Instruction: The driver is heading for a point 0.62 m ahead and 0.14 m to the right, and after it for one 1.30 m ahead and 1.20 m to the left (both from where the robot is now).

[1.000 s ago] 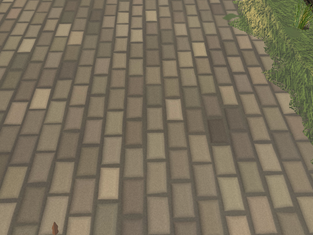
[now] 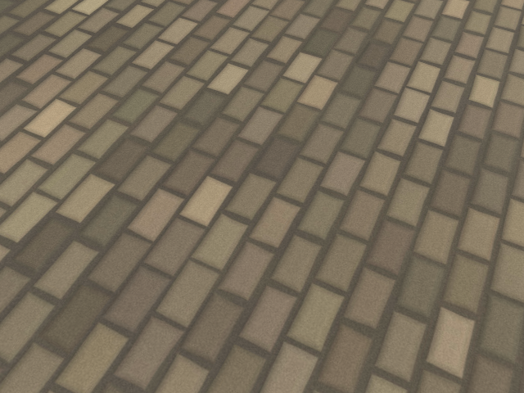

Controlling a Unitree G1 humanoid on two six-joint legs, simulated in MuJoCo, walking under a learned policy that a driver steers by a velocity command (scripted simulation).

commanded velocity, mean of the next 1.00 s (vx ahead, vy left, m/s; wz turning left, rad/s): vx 0.50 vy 0.00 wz -0.20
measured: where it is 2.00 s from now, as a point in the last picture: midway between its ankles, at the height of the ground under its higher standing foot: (297, 197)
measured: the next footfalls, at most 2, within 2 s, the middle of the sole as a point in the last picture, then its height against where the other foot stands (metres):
right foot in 0.42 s outside the picture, level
left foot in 0.90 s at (272, 295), level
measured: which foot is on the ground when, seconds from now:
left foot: down 0.00-0.44, up 0.46-0.88, down 0.90-1.00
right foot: up 0.00-0.40, down 0.42-0.94, up 0.96-1.00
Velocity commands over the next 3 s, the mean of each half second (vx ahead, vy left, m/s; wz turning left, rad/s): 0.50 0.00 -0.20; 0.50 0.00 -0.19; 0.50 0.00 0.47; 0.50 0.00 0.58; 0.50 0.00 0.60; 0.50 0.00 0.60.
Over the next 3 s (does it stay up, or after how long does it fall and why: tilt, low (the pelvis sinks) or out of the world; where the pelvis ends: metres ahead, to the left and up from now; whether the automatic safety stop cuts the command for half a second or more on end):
stays up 1.52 0.22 -0.02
